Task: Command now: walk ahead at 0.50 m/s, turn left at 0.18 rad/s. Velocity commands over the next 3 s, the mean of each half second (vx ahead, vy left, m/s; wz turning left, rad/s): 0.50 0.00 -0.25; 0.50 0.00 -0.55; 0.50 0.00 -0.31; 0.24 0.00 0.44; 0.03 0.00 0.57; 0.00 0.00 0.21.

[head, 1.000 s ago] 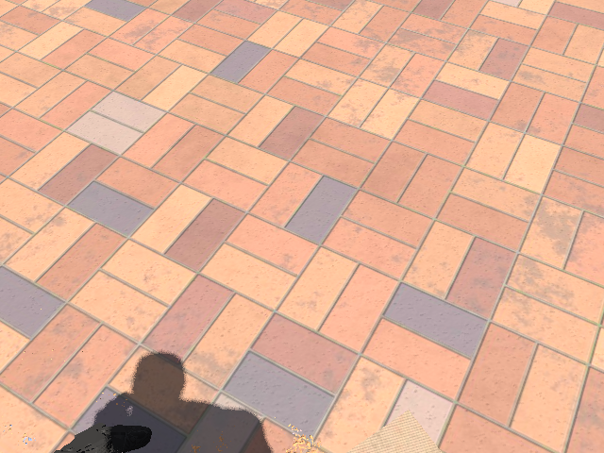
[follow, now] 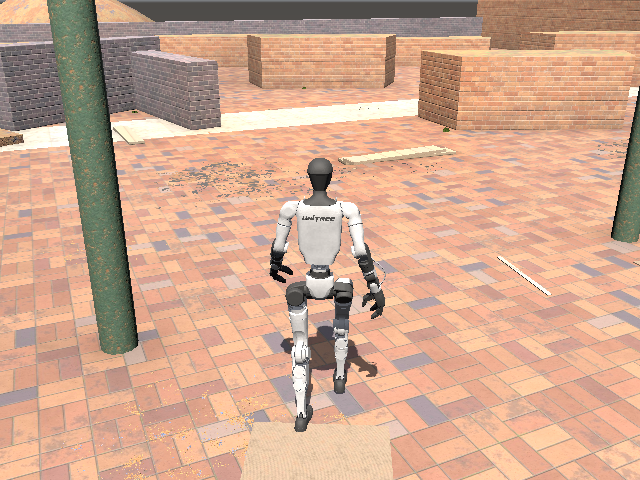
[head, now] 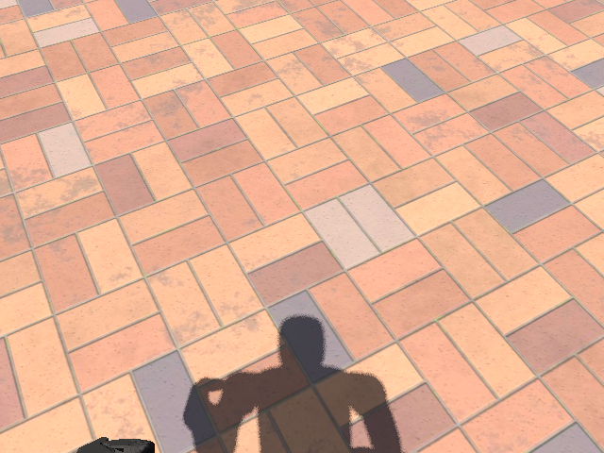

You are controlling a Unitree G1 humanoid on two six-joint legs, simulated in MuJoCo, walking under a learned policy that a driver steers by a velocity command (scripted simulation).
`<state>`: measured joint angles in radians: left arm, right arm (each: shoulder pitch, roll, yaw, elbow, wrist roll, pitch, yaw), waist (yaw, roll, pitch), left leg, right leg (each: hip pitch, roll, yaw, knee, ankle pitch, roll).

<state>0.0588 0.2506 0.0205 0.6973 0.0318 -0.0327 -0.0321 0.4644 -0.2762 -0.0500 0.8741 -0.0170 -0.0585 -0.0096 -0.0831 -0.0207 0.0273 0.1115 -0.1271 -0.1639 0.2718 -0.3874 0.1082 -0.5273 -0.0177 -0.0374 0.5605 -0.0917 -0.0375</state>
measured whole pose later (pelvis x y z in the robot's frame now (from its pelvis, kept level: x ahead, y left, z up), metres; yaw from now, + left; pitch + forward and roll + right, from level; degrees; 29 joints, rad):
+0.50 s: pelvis +0.27 -0.01 +0.01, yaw -11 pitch +2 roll -1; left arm 0.46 0.26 0.07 0.88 0.01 -0.04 -0.01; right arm 0.02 -0.24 0.01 0.71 -0.03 -0.06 0.02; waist 0.11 0.02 0.03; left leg -0.48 0.01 -0.03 0.53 -0.12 -0.02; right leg -0.04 0.10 0.15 0.37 -0.35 -0.06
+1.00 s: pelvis +0.50 -0.07 +0.00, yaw -29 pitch +2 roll +1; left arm 0.03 0.26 0.04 0.68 0.04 0.01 -0.08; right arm 0.41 -0.25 -0.04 0.89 -0.02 -0.07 -0.01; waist -0.07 -0.03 0.05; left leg 0.09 0.02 0.26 0.27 -0.38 -0.02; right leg -0.57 -0.04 -0.09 0.66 -0.14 -0.09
